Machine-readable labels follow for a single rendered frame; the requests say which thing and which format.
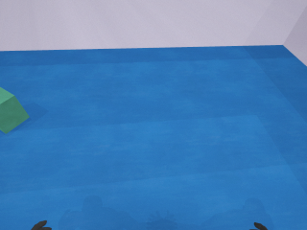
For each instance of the carton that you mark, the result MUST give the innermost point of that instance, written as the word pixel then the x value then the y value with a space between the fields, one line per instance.
pixel 12 112

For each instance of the robot left hand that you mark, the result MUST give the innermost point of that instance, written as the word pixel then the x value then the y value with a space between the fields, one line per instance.
pixel 39 226

